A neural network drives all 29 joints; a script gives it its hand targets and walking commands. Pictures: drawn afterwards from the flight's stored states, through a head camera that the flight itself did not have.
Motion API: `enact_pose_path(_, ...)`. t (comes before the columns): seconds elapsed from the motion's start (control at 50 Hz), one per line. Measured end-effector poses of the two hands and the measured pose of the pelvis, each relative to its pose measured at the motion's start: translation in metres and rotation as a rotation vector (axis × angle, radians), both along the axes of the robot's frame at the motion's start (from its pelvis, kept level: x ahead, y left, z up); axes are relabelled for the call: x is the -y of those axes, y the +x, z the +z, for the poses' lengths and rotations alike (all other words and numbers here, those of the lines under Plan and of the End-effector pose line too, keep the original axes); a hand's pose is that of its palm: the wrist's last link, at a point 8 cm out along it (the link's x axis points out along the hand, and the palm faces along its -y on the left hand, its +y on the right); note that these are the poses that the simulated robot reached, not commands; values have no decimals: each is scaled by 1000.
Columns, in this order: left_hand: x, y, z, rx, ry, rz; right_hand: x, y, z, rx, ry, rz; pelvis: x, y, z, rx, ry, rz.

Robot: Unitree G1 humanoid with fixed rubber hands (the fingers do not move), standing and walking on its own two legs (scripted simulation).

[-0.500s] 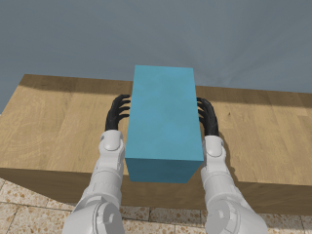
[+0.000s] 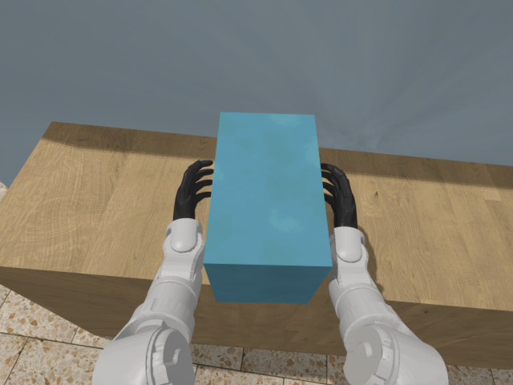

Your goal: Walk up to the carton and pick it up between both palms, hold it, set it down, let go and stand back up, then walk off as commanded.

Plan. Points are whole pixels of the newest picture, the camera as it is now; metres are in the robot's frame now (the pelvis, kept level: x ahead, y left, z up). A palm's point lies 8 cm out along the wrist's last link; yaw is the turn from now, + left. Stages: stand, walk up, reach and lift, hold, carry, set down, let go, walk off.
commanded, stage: reach and lift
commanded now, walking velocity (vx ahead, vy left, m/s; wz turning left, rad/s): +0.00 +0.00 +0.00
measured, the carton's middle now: (264, 209) +0.42 -0.01 +0.00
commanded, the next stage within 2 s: none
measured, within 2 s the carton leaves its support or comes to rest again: neither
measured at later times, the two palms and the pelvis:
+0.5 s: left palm (182, 198) +0.38 +0.12 +0.07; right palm (351, 214) +0.37 -0.13 +0.07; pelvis -0.01 +0.00 +0.00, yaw +0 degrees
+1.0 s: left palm (158, 183) +0.37 +0.14 +0.13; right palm (351, 201) +0.36 -0.11 +0.12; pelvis -0.01 +0.01 +0.00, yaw +2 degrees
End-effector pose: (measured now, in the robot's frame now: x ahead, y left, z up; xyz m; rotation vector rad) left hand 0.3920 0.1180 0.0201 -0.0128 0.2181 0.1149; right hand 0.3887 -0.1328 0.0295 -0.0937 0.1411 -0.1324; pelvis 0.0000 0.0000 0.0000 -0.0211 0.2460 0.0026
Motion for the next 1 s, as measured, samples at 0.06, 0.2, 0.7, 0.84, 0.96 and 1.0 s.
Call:
enact_pose_path(0.06, -1, -3, 1, -4, -9, 5, -1, -2, 3, -2, 0, 3, 0, -2, 0, 2, 0, -3)
enact_pose_path(0.2, -3, -4, 15, 8, -11, 1, -3, -4, 15, 10, 8, -2, -1, -8, 0, 18, 0, 1)
enact_pose_path(0.7, -3, -13, 71, 24, 42, -35, -3, -21, 59, 26, 63, -32, -1, -11, 5, 223, 7, 14)
enact_pose_path(0.84, -9, -16, 92, 24, 61, -42, -9, -24, 75, 25, 83, -30, -4, -10, 5, 291, 7, 17)
enact_pose_path(0.96, -18, -24, 106, 31, 80, -36, -17, -29, 88, 35, 94, -17, -7, -11, 5, 336, 6, 28)
enact_pose_path(1.0, -21, -27, 110, 30, 79, -33, -20, -31, 90, 35, 100, -14, -8, -12, 4, 346, 6, 32)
